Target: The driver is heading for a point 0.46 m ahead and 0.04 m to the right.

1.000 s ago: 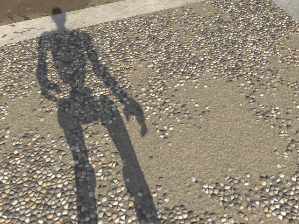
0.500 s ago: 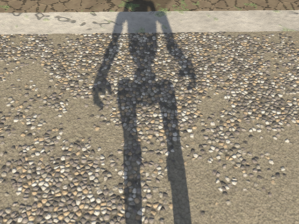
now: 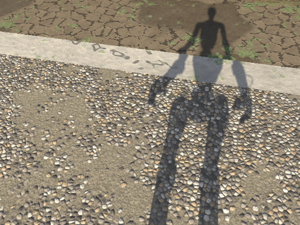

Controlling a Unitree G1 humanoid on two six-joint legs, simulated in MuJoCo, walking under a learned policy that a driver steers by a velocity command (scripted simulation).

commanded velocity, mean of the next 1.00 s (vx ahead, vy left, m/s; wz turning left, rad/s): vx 0.33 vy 0.00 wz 0.02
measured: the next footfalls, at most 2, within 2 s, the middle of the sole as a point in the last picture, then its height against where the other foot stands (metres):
left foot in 0.36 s outside the picture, level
right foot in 0.80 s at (176, 215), level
